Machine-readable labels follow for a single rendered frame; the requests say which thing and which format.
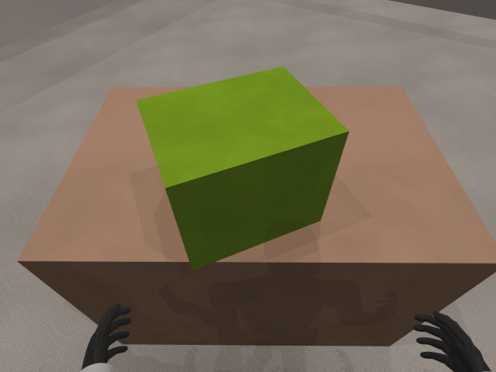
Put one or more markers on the robot right hand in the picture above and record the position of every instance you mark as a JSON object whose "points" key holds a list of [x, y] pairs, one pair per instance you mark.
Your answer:
{"points": [[461, 354]]}

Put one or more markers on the carton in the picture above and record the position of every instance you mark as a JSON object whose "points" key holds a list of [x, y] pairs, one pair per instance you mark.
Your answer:
{"points": [[243, 160]]}

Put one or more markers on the robot left hand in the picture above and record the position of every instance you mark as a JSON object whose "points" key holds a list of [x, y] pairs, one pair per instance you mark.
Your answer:
{"points": [[97, 350]]}

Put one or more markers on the pedestal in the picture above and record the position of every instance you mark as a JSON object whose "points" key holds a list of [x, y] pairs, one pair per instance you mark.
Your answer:
{"points": [[398, 237]]}

